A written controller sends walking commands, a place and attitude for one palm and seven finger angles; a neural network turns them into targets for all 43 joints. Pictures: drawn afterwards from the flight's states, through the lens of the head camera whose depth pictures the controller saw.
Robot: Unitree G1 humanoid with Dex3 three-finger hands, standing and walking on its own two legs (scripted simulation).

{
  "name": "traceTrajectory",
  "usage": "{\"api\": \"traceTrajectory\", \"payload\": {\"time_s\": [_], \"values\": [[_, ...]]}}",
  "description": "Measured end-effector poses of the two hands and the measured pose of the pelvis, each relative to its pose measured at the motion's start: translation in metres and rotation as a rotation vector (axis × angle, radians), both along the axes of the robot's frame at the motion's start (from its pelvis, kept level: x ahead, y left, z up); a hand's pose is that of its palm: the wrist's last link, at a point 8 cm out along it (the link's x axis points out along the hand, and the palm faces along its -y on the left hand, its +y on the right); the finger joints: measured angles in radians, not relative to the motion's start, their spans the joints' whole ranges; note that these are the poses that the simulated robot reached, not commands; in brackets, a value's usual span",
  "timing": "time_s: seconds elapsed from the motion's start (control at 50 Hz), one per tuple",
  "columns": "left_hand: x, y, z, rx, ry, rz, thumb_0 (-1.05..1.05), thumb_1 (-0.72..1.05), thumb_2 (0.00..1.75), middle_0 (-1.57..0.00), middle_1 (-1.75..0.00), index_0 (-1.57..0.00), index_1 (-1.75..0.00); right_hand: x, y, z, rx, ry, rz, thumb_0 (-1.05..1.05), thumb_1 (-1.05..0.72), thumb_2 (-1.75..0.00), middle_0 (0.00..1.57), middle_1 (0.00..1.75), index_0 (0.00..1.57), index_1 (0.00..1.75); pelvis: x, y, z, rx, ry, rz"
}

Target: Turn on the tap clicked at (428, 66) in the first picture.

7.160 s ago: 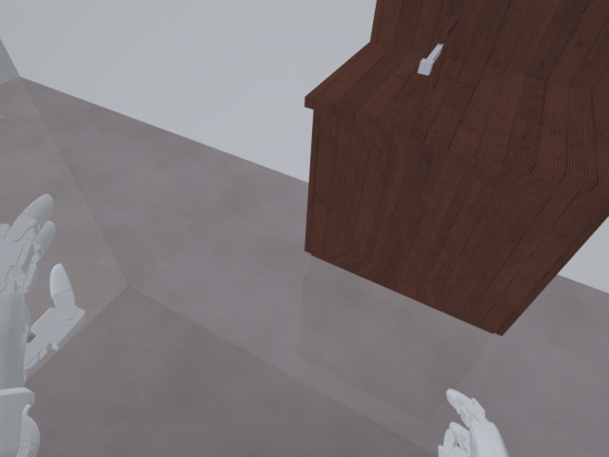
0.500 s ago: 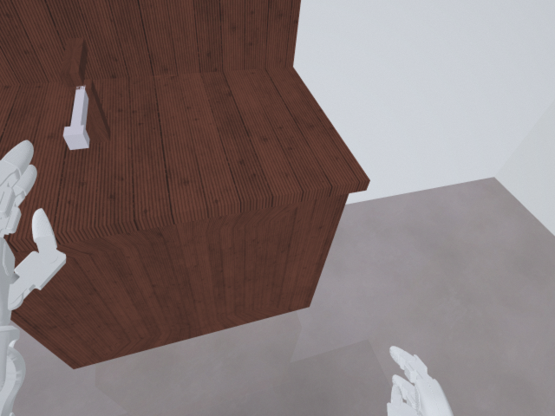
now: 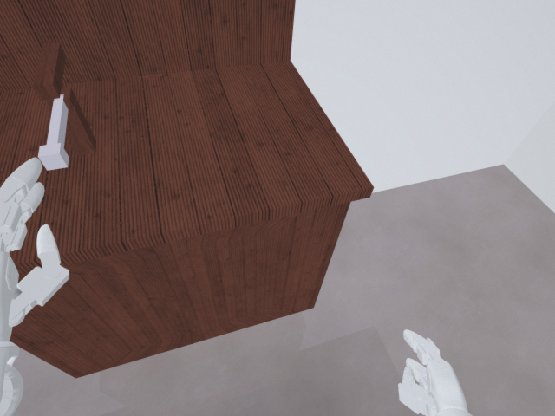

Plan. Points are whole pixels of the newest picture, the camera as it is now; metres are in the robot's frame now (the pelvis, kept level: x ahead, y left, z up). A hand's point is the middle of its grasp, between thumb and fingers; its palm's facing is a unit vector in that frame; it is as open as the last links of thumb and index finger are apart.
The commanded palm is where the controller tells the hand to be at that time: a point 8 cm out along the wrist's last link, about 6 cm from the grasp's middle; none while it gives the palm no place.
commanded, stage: come to a stop and stand still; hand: left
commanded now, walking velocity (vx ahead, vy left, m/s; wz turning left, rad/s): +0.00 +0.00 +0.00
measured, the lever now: (54, 156) +0.42 +0.38 +0.11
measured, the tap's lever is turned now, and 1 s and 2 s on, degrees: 0 0 0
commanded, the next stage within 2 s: look again from close up in 0.04 s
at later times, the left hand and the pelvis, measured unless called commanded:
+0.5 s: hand (60, 292) +0.20 +0.24 +0.15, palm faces +0.39 -0.85 -0.36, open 7.4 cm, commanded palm +0.14 +0.27 +0.17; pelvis -0.01 -0.01 +0.00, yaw +0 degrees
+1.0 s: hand (57, 293) +0.20 +0.25 +0.14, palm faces +0.33 -0.86 -0.38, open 7.4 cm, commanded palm +0.15 +0.29 +0.17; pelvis -0.01 +0.01 +0.00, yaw +0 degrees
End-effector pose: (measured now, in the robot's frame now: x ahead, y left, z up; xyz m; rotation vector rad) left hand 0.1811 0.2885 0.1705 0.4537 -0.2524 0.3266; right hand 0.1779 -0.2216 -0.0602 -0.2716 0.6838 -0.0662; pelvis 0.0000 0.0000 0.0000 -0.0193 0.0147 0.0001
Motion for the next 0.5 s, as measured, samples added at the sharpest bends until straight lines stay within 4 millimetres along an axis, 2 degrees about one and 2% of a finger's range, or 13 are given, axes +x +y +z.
{"api": "traceTrajectory", "payload": {"time_s": [0.5], "values": [[-0.021,-0.007,-0.003,-0.039,0.017,0.044,0.01,0.89,0.90,-0.21,-0.30,-0.21,-0.30,-0.022,-0.008,-0.005,0.012,0.023,-0.022,0.01,-0.90,-0.90,0.20,0.30,0.21,0.30,-0.013,-0.009,0.002,0.000,-0.014,0.008]]}}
